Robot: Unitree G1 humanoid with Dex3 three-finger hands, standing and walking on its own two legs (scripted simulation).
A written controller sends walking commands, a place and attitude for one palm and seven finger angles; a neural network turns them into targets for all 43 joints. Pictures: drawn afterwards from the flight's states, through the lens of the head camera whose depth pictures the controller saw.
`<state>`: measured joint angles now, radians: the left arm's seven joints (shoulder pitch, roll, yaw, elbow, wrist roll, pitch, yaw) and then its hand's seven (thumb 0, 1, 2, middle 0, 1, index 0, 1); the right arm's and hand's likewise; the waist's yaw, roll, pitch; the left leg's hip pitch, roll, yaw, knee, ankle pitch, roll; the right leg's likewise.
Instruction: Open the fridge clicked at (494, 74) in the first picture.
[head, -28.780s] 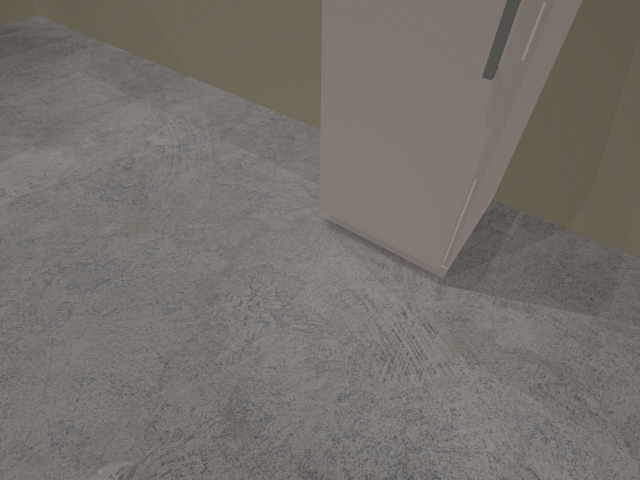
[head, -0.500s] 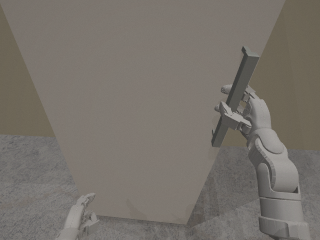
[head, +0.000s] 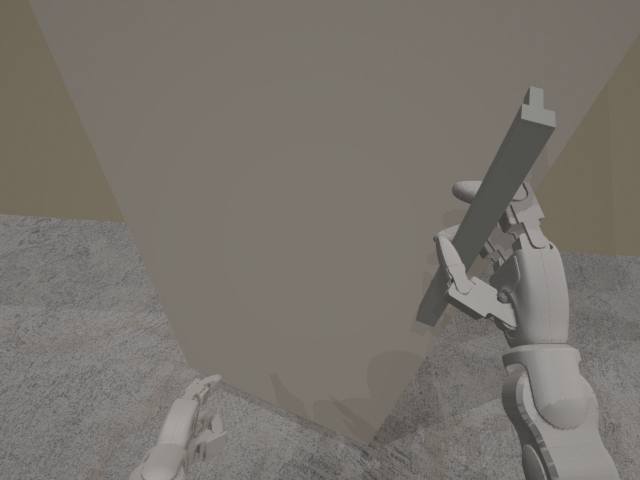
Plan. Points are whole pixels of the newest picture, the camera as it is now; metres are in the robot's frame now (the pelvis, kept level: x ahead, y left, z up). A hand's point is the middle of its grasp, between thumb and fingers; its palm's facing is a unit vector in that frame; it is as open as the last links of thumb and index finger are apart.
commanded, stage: walk backward, drawing the door open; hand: right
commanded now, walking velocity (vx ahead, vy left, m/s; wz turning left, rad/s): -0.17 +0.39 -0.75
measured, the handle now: (469, 229) +0.33 -0.10 +0.21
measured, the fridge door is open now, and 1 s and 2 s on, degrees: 20 53 89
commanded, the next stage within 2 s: stop walking and hold the door back in 1.68 s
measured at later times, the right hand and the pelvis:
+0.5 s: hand (364, 420) +0.14 +0.00 +0.19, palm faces +0.20 +0.95 -0.24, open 7.8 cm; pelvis -0.09 +0.15 +0.00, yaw -23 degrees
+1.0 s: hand out of the picture +0.06 +0.12 +0.19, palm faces +0.65 +0.75 -0.17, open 7.5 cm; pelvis -0.08 +0.39 -0.01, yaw -44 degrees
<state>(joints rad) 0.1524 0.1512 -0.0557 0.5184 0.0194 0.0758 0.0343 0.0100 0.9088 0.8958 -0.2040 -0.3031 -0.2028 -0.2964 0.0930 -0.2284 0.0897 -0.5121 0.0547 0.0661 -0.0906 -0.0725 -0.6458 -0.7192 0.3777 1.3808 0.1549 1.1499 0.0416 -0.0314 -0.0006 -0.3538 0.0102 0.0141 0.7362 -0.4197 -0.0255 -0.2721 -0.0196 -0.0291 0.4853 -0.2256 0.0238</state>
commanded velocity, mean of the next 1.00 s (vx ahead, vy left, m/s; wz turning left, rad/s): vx -0.17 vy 0.37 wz -0.72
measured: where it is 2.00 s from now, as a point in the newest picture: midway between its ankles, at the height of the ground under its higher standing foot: outside the picture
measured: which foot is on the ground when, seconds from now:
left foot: down 0.00-0.40, up 0.42-0.64, down 0.66-0.92, up 0.94-1.00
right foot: down 0.00-0.12, up 0.14-0.40, down 0.42-0.66, up 0.68-0.90, down 0.92-1.00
